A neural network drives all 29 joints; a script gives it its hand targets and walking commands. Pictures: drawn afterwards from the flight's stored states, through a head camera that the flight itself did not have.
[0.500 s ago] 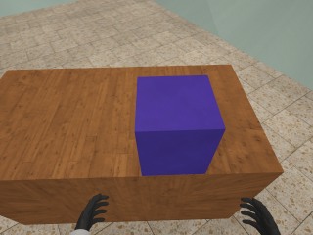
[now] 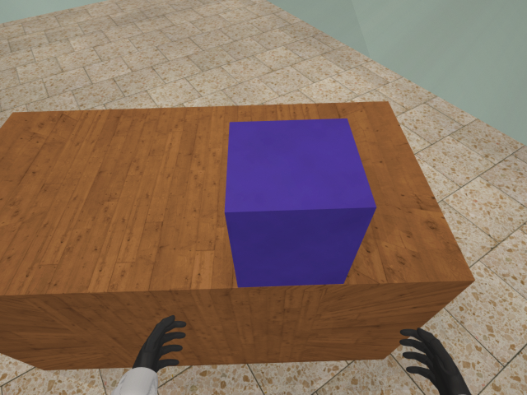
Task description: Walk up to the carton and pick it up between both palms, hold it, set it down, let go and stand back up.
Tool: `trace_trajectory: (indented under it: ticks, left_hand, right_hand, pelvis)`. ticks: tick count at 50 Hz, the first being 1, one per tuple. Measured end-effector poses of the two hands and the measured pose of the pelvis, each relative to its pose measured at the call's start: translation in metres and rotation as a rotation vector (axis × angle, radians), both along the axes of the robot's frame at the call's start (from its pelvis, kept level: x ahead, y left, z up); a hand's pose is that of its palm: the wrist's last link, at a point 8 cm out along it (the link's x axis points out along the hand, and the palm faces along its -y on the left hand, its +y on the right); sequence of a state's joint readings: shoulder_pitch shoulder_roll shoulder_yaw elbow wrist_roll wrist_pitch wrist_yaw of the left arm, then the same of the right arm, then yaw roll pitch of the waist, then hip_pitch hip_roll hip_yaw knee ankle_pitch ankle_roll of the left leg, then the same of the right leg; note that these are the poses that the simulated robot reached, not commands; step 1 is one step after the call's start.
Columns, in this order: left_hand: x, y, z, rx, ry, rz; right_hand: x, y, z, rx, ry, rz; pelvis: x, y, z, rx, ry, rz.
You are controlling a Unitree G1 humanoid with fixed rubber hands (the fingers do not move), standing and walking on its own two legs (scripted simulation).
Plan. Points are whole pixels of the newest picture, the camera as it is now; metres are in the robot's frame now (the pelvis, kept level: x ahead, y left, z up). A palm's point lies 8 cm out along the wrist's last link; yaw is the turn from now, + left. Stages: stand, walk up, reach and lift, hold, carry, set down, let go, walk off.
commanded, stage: set down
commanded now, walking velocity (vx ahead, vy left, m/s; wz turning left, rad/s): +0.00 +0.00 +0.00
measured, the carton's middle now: (289, 207) +0.43 +0.00 +0.00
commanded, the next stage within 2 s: let go in 0.36 s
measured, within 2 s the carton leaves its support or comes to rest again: neither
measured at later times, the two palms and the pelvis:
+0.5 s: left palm (148, 363) +0.17 +0.22 -0.08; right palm (447, 388) +0.16 -0.23 -0.07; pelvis +0.01 +0.00 +0.00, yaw +0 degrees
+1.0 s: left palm (125, 378) +0.15 +0.25 -0.07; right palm out of the picture +0.14 -0.25 -0.08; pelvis -0.01 -0.01 +0.00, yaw +0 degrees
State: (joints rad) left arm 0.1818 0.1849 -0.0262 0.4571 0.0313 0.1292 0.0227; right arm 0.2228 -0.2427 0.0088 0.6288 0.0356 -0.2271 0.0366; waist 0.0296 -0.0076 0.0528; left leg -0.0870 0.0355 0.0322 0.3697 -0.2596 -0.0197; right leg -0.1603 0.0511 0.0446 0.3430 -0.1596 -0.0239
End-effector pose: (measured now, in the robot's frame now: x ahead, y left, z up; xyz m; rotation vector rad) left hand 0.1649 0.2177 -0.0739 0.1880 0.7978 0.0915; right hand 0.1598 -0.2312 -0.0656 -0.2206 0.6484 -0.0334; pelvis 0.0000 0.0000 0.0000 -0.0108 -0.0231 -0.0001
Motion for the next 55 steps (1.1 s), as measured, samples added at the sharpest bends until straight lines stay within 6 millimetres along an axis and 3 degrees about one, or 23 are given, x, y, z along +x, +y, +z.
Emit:
trace_trajectory:
  ticks: [19,44,55]
  left_hand:
    - [0.012,0.002,-0.003,-0.004,0.001,-0.003]
    - [-0.014,-0.002,0.0,0.004,0.018,0.006]
    - [-0.018,0.051,0.0,0.154,0.016,-0.028]
  right_hand:
    - [0.004,0.001,-0.008,-0.006,0.04,-0.007]
    - [-0.021,-0.006,-0.01,-0.004,0.053,-0.01]
    - [-0.019,-0.026,-0.02,-0.074,0.191,-0.039]
  pelvis:
    - [0.012,0.003,0.0,-0.004,0.016,0.0]
    - [-0.012,-0.003,0.0,0.004,-0.016,0.0]
    - [0.001,-0.005,-0.003,0.009,-0.01,0.001]
